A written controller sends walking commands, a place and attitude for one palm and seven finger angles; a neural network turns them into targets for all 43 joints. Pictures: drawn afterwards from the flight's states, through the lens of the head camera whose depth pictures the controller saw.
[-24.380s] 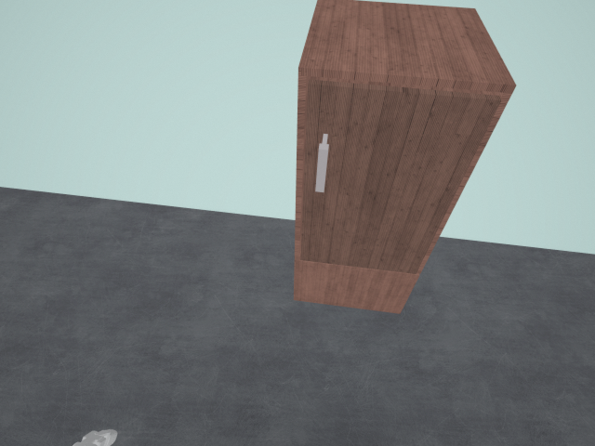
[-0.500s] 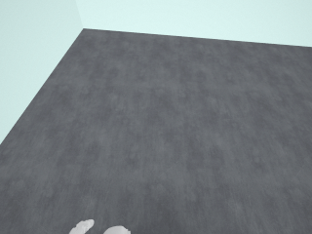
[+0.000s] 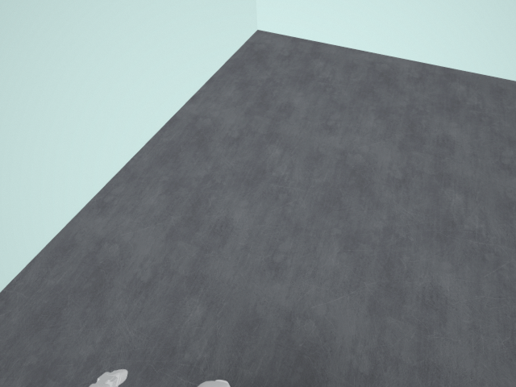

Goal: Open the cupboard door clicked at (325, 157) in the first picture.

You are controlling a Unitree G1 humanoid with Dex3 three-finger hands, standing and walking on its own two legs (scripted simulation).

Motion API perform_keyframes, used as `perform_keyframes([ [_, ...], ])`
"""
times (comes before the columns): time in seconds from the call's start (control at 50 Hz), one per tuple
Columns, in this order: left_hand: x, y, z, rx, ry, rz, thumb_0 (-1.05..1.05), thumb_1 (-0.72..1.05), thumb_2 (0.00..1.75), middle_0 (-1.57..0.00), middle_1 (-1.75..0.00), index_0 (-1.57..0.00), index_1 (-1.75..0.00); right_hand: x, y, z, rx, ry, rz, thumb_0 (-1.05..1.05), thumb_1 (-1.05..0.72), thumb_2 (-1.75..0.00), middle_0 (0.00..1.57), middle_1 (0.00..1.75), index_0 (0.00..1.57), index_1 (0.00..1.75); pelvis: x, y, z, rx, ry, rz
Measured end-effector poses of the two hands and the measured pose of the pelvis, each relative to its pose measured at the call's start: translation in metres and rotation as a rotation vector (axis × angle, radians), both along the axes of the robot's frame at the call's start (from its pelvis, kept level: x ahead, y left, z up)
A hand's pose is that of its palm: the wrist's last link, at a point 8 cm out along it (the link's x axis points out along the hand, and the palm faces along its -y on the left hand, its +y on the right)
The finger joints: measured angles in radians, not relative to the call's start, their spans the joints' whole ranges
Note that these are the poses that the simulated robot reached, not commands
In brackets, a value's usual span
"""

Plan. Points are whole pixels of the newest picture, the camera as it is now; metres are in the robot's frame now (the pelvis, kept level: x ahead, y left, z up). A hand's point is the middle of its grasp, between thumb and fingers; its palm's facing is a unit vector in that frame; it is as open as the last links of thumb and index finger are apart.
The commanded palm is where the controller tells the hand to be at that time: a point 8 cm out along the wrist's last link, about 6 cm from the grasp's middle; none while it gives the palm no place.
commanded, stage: turn to face it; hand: left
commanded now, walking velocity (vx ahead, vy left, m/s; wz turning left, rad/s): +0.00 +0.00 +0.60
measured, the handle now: out of the picture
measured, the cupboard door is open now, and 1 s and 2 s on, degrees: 45 45 45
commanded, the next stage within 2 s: none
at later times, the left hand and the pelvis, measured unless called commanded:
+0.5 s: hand out of the picture -0.07 +0.15 -0.17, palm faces +0.43 -0.87 -0.25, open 7.3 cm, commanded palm none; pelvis +0.01 -0.03 +0.00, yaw +22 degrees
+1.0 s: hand out of the picture -0.01 +0.13 -0.13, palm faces +0.59 -0.75 -0.29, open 7.4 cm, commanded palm none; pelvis +0.03 -0.08 +0.01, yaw +39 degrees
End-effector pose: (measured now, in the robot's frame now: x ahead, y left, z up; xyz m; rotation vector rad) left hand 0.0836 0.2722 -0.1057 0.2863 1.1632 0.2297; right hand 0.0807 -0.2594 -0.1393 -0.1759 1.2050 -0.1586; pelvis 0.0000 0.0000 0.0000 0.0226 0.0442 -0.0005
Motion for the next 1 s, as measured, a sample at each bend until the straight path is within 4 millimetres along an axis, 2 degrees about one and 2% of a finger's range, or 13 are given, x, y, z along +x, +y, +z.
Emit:
perform_keyframes([
  [0.04,-0.012,-0.011,0.005,0.01,-0.001,0.028,0.0,0.91,0.9,-0.2,-0.3,-0.2,-0.3,0.009,-0.009,-0.004,0.01,0.017,0.027,0.0,-0.9,-0.9,0.2,0.3,0.2,0.3,0.0,-0.009,0.002,0.01,-0.009,0.038],
  [0.12,-0.039,-0.034,0.013,-0.003,0.031,0.101,0.0,0.91,0.9,-0.2,-0.3,-0.2,-0.3,0.029,-0.018,0.001,0.03,0.036,0.081,0.0,-0.91,-0.9,0.19,0.3,0.2,0.3,0.004,-0.024,0.012,0.032,-0.019,0.099],
  [0.24,-0.076,-0.069,0.009,-0.059,0.07,0.211,0.0,0.9,0.9,-0.2,-0.3,-0.2,-0.3,0.061,-0.014,0.008,0.047,0.044,0.183,0.0,-0.91,-0.9,0.19,0.3,0.19,0.3,0.009,-0.04,0.019,0.049,-0.018,0.191],
  [0.32,-0.106,-0.081,0.002,-0.082,0.097,0.304,0.0,0.91,0.9,-0.2,-0.3,-0.21,-0.3,0.087,0.0,0.01,0.048,0.031,0.27,0.0,-0.91,-0.9,0.19,0.3,0.19,0.3,0.01,-0.044,0.017,0.045,-0.022,0.252],
  [0.4,-0.14,-0.085,-0.008,-0.107,0.137,0.391,0.0,0.91,0.9,-0.2,-0.3,-0.21,-0.3,0.116,0.024,0.014,0.047,-0.01,0.362,0.0,-0.91,-0.9,0.19,0.3,0.19,0.3,0.008,-0.043,0.013,0.037,-0.024,0.31],
  [0.5,-0.178,-0.079,-0.028,-0.137,0.174,0.486,0.0,0.91,0.9,-0.2,-0.3,-0.2,-0.3,0.147,0.059,0.018,0.039,-0.1,0.469,0.0,-0.91,-0.9,0.19,0.3,0.19,0.3,0.006,-0.033,0.0,0.018,-0.024,0.375],
  [0.54,-0.187,-0.072,-0.036,-0.141,0.19,0.511,0.0,0.91,0.9,-0.2,-0.3,-0.2,-0.3,0.151,0.068,0.017,0.032,-0.132,0.497,0.0,-0.91,-0.9,0.19,0.3,0.2,0.3,0.003,-0.031,-0.006,0.021,-0.027,0.406],
  [0.6,-0.182,-0.062,-0.033,-0.123,0.166,0.54,0.0,0.91,0.9,-0.2,-0.3,-0.2,-0.3,0.145,0.067,0.019,0.012,-0.116,0.527,0.0,-0.91,-0.9,0.2,0.3,0.2,0.3,0.002,-0.032,-0.003,0.016,-0.031,0.441],
  [0.68,-0.159,-0.051,-0.018,-0.09,0.074,0.549,0.0,0.91,0.9,-0.2,-0.3,-0.2,-0.3,0.132,0.055,0.018,-0.004,-0.049,0.545,0.0,-0.91,-0.89,0.2,0.3,0.2,0.3,0.003,-0.038,0.005,0.008,-0.027,0.477],
  [0.76,-0.134,-0.05,-0.004,-0.049,-0.001,0.537,0.0,0.91,0.9,-0.2,-0.3,-0.2,-0.3,0.126,0.036,0.011,-0.001,0.007,0.546,0.0,-0.9,-0.89,0.2,0.3,0.2,0.3,0.009,-0.05,0.007,0.0,-0.022,0.515],
  [0.86,-0.116,-0.067,0.004,0.006,-0.068,0.54,0.0,0.91,0.9,-0.2,-0.3,-0.2,-0.3,0.134,0.009,-0.007,0.007,0.058,0.551,0.0,-0.9,-0.89,0.2,0.3,0.2,0.3,0.021,-0.072,0.0,0.007,-0.02,0.582],
  [0.92,-0.119,-0.085,0.01,-0.001,-0.066,0.574,0.0,0.91,0.9,-0.2,-0.3,-0.2,-0.3,0.143,0.002,-0.004,-0.003,0.087,0.577,0.0,-0.91,-0.9,0.2,0.3,0.2,0.3,0.026,-0.077,0.006,0.024,-0.026,0.622],
  [1.0,-0.129,-0.109,0.009,-0.04,-0.033,0.629,0.0,0.9,0.9,-0.2,-0.3,-0.2,-0.3,0.158,0.005,0.006,-0.003,0.092,0.616,0.01,-0.91,-0.9,0.19,0.3,0.2,0.3,0.032,-0.082,0.014,0.038,-0.021,0.675],
])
